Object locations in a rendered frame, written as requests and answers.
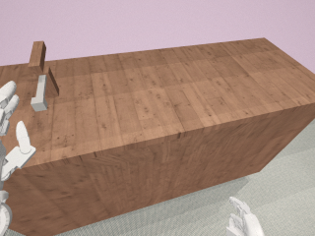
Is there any robot left hand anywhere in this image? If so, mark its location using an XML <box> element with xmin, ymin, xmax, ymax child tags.
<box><xmin>0</xmin><ymin>81</ymin><xmax>36</xmax><ymax>191</ymax></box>

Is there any tap lever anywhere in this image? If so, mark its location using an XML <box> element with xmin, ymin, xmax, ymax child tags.
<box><xmin>31</xmin><ymin>75</ymin><xmax>48</xmax><ymax>112</ymax></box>

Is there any counter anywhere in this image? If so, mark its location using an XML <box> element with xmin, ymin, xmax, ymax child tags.
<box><xmin>0</xmin><ymin>37</ymin><xmax>315</xmax><ymax>236</ymax></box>

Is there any left robot forearm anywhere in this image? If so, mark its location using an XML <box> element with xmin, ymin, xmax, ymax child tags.
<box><xmin>0</xmin><ymin>190</ymin><xmax>13</xmax><ymax>236</ymax></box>

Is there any robot right hand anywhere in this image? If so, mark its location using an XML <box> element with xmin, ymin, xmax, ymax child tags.
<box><xmin>226</xmin><ymin>197</ymin><xmax>265</xmax><ymax>236</ymax></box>

